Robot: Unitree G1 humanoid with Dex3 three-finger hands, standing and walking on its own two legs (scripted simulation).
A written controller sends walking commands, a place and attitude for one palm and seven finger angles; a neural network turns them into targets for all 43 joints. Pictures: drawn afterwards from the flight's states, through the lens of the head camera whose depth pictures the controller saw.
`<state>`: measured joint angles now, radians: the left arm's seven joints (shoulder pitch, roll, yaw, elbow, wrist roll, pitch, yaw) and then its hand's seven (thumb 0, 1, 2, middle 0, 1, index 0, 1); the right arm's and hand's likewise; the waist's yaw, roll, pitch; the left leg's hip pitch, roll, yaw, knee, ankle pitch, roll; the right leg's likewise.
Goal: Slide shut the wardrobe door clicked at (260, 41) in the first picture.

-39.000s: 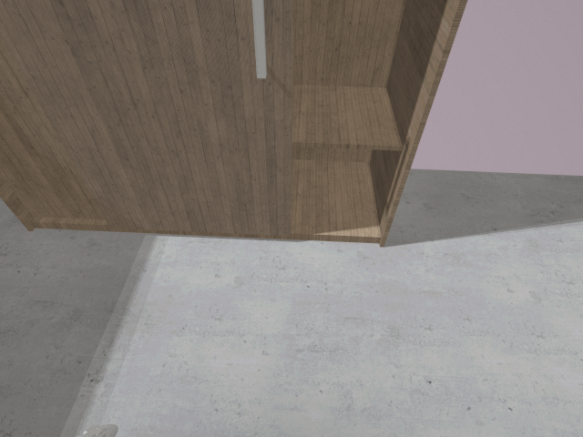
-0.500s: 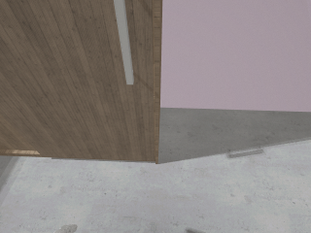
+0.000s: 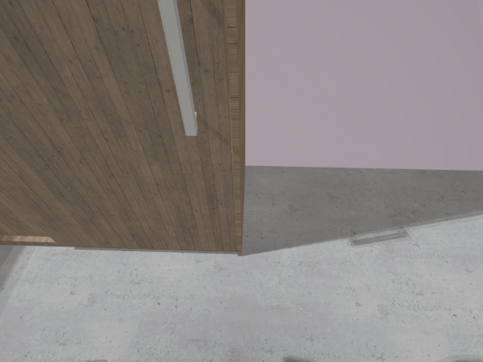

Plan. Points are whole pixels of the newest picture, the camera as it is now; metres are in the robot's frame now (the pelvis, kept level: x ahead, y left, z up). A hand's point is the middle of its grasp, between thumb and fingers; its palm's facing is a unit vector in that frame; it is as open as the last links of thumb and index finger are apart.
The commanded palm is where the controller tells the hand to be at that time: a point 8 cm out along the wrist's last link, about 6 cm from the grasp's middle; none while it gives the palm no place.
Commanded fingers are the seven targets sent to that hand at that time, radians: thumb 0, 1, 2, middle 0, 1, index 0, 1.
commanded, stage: look to check the result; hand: left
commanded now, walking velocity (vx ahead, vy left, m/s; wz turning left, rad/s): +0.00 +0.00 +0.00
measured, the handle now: (181, 59) +0.61 +0.15 +0.18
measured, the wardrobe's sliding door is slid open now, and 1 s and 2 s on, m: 0.00 0.00 0.00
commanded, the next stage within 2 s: stand and wait in 0.12 s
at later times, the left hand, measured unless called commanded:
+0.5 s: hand out of the picture +0.10 +0.23 -0.16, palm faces -0.02 -0.95 -0.32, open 7.3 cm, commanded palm none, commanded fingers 0.00 0.90 0.90 -0.20 -0.30 -0.20 -0.30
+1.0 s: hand out of the picture +0.08 +0.24 -0.16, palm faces -0.02 -0.95 -0.31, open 7.3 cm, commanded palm none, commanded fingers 0.00 0.90 0.90 -0.20 -0.30 -0.20 -0.30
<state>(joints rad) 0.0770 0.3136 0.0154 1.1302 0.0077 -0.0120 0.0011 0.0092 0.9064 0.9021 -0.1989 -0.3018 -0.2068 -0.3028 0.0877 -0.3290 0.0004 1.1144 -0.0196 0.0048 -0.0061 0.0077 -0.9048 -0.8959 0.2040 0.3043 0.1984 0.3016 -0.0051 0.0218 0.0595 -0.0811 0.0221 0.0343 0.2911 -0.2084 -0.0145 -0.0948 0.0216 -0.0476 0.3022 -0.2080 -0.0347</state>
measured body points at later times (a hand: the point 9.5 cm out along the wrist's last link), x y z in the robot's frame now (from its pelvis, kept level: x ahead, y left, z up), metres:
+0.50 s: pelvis +0.00 -0.01 +0.00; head +0.02 -0.01 +0.45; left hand +0.10 +0.28 -0.13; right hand +0.07 -0.29 -0.14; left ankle -0.03 +0.13 -0.75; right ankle -0.03 -0.09 -0.75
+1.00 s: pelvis -0.01 +0.00 +0.00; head +0.01 +0.00 +0.45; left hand +0.08 +0.28 -0.14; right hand +0.05 -0.29 -0.14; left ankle -0.03 +0.13 -0.75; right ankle -0.03 -0.09 -0.75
